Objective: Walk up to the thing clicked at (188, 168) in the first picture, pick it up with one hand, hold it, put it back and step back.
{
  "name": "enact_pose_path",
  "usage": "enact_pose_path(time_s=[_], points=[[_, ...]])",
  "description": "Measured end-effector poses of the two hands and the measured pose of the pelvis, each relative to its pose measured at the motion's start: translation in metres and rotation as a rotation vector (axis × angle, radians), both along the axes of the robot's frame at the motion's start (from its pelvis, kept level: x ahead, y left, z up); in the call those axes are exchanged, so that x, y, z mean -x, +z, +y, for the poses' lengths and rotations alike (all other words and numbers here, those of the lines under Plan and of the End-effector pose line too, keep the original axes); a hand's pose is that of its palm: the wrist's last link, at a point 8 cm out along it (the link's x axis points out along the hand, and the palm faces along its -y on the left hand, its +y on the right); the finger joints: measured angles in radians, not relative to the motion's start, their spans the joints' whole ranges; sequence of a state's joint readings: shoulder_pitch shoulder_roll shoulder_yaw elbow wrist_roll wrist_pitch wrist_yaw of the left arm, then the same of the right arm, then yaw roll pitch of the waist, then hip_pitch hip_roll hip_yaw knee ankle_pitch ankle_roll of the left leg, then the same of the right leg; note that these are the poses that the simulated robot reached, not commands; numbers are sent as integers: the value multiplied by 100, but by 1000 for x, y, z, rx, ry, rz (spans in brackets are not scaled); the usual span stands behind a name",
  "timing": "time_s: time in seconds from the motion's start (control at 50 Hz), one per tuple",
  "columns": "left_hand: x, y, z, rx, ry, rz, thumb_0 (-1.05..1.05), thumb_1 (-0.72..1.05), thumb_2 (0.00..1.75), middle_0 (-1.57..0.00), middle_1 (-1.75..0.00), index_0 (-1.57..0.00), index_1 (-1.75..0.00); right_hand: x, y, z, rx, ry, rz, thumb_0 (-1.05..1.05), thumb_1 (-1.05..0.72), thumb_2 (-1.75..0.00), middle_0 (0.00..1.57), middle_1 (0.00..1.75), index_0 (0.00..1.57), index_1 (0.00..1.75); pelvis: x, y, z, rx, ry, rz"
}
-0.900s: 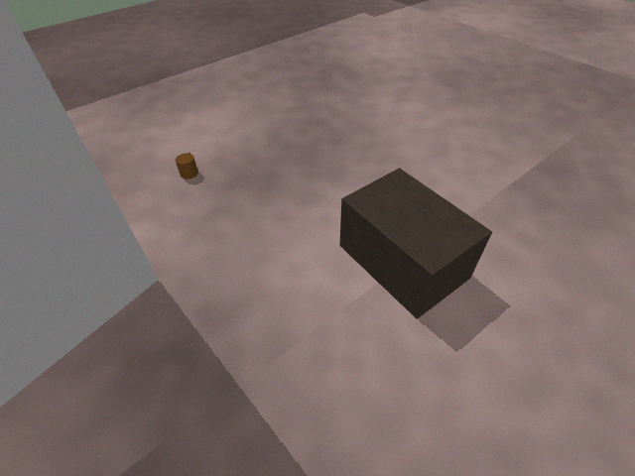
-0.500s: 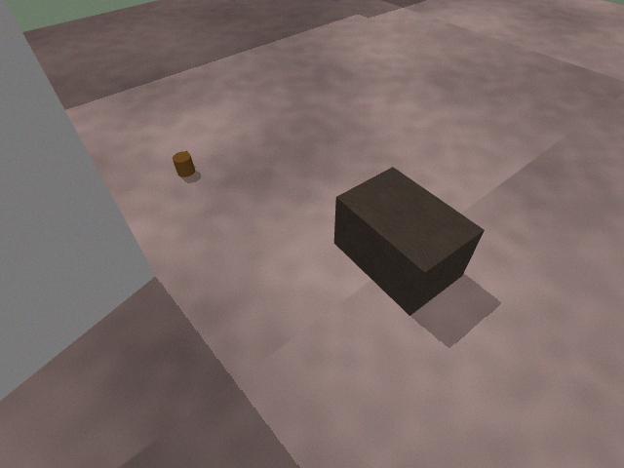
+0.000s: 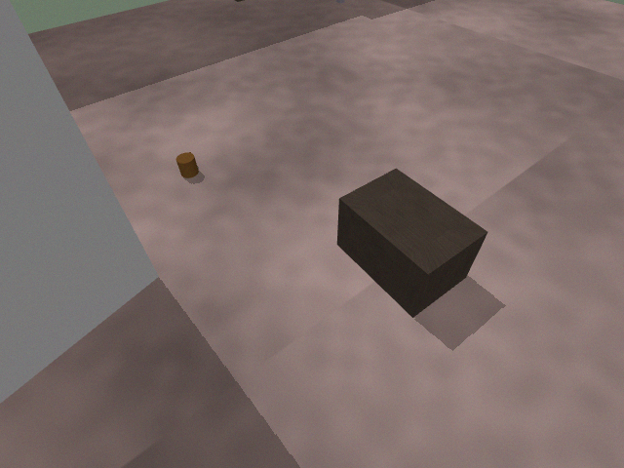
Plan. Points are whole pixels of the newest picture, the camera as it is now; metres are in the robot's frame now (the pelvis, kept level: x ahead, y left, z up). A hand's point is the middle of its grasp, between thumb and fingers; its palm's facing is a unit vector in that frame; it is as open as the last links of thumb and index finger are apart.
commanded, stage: stand
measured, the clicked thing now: (188, 163) +1.65 +0.70 -0.73
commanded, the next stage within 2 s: walk up in 0.22 s
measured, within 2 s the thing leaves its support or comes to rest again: neither
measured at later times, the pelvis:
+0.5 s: pelvis -0.02 +0.05 -0.01, yaw -17 degrees
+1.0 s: pelvis -0.01 +0.03 -0.02, yaw -41 degrees
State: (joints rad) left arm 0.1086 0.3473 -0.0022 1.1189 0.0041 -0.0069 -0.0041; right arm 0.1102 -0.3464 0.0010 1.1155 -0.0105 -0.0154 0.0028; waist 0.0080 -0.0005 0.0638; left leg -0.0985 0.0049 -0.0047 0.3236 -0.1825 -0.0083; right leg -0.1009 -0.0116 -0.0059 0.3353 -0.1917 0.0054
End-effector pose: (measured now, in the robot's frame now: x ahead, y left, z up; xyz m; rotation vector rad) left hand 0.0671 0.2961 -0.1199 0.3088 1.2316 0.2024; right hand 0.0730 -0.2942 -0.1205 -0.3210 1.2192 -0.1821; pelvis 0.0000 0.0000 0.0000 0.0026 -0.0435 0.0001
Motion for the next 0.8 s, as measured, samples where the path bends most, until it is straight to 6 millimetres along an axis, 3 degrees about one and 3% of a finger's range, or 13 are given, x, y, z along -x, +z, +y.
enact_pose_path(time_s=[0.26,0.34,0.4,0.48,0.6,0.7,0.8], points=[[-1,0,0,-9,-29,2,0,90,90,-20,-30,-21,-30,-1,-1,-6,-5,-26,-16,1,-90,-90,20,30,21,30,2,-2,0,2,-34,7],[-5,-2,10,-37,-136,35,0,90,90,-21,-30,-21,-30,-4,2,-17,19,-108,-117,1,-90,-90,20,30,21,30,11,-11,12,5,-141,22],[-17,-5,23,-52,-217,47,0,90,90,-21,-30,-21,-30,5,10,-18,54,-165,-173,1,-90,-90,20,30,21,30,16,-15,27,-4,-215,35],[-50,-8,34,-61,-302,19,0,90,90,-21,-30,-21,-30,40,20,-11,107,-228,-183,1,-90,-90,20,30,20,30,19,-17,43,-8,-287,30],[-109,8,24,-41,-444,-52,0,90,90,-20,-30,-20,-30,110,30,9,110,-357,-122,1,-90,-90,20,30,20,30,18,-7,49,17,-389,24],[-152,16,-6,-39,-595,-90,0,90,90,-20,-30,-20,-30,166,20,20,90,-465,-91,1,-90,-90,20,30,21,30,18,-11,49,13,-476,24],[-188,15,-53,-56,-718,-167,0,90,90,-20,-30,-20,-30,219,-7,26,59,-587,-54,1,-90,-90,20,30,21,30,19,-29,37,18,-556,29]])
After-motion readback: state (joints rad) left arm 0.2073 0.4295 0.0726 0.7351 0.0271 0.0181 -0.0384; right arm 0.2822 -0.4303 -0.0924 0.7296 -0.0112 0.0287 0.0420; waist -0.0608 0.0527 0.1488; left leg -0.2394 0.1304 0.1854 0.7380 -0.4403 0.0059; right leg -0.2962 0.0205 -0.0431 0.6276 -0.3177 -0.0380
